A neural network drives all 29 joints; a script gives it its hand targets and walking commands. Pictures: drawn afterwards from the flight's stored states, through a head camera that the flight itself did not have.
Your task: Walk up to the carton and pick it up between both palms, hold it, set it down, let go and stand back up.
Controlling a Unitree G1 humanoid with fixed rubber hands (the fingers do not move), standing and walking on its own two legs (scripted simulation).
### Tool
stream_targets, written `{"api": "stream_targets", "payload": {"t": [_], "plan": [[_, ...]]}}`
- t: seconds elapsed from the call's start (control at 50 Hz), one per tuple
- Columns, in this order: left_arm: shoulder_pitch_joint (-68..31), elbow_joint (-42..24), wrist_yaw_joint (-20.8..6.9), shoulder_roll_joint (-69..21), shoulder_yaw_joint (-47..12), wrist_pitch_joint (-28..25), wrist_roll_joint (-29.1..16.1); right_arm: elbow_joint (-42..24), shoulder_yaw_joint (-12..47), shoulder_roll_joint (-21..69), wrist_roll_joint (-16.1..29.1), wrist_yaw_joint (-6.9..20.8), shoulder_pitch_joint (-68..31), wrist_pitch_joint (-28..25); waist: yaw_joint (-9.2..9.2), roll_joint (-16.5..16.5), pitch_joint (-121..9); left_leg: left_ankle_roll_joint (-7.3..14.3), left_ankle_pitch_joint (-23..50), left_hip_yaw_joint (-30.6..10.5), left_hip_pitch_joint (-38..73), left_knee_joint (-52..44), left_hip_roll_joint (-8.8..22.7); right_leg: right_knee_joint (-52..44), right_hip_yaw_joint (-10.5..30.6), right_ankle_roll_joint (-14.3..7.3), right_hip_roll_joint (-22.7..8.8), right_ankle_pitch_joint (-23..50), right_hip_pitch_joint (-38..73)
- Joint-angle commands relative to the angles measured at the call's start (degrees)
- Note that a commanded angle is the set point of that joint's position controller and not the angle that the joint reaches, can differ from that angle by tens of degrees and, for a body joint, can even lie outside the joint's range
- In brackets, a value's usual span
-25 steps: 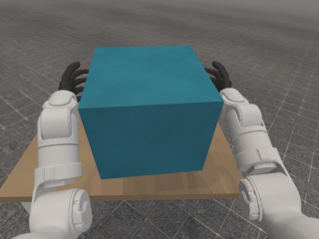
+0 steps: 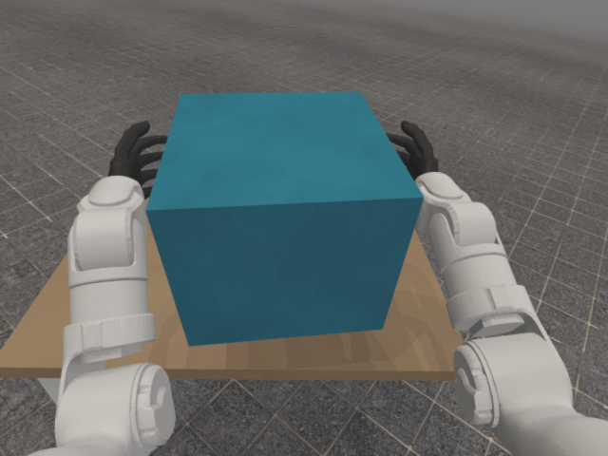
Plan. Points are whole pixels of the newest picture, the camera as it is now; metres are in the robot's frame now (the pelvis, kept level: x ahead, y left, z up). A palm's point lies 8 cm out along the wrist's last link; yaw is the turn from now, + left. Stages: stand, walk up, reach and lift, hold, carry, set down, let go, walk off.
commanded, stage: hold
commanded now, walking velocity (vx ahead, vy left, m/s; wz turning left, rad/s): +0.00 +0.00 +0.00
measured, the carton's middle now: (280, 210) +0.40 +0.01 +0.17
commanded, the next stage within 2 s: set down in 0.78 s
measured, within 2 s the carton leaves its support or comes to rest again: neither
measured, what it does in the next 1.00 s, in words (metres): stands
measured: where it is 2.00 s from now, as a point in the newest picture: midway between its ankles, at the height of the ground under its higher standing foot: outside the picture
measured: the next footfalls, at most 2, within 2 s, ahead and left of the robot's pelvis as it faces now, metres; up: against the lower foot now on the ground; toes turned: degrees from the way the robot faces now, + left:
none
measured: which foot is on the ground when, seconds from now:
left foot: down 0.00-1.00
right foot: down 0.00-1.00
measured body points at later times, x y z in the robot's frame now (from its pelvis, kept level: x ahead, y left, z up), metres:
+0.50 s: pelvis +0.00 +0.00 +0.00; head -0.07 +0.03 +0.44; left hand +0.37 +0.19 +0.24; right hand +0.38 -0.17 +0.24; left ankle +0.02 +0.12 -0.75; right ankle +0.01 -0.11 -0.75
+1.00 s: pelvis +0.00 +0.00 +0.00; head -0.07 +0.03 +0.44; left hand +0.38 +0.19 +0.25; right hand +0.38 -0.17 +0.25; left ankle +0.02 +0.12 -0.75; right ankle +0.01 -0.11 -0.75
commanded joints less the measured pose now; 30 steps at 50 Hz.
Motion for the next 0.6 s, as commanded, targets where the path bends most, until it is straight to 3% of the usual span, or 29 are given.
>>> {"api": "stream_targets", "payload": {"t": [0.0,0.1,0.28,0.46,0.58], "plan": [[-41.88,-8.96,-7.35,-32.23,-27.41,-5.6,-12.37,-20.0,14.78,31.3,6.97,8.2,-43.67,-3.78,-2.5,6.14,-19.38,-1.92,10.72,1.18,6.41,-0.08,-1.96,-0.26,-0.12,1.66,0.94,8.43,4.39],[-37.5,-6.12,-8.15,-30.83,-23.64,-4.63,-9.57,-17.52,14.98,29.82,5.64,8.53,-41.95,-3.28,-1.47,4.09,-15.08,-1.31,8.86,0.88,4.38,-1.65,-1.22,-0.6,-0.19,0.98,1.02,6.81,6.53],[-39.35,-12.26,-6.82,-31.12,-26.11,-4.67,-11.43,-24.26,18.02,30.51,9.46,8.88,-43.94,-4.19,-0.32,4.39,-20.48,-2.17,18.73,0.84,8.0,1.5,-1.55,0.54,-0.78,1.28,2.28,12.53,6.66],[-37.26,-8.2,-7.97,-29.94,-23.82,-3.31,-8.5,-18.33,15.99,29.81,6.65,8.92,-41.61,-3.19,-0.48,4.09,-14.08,-0.77,8.01,1.67,4.14,-1.72,-1.5,-0.91,0.31,1.27,0.67,6.63,5.84],[-40.71,-8.8,-8.14,-30.34,-25.43,-4.95,-10.72,-20.69,16.11,32.49,6.77,8.53,-44.09,-4.08,-1.09,3.57,-18.85,-0.33,8.65,1.66,4.33,-0.97,-2.29,-0.11,0.15,2.29,0.45,10.1,7.1]]}}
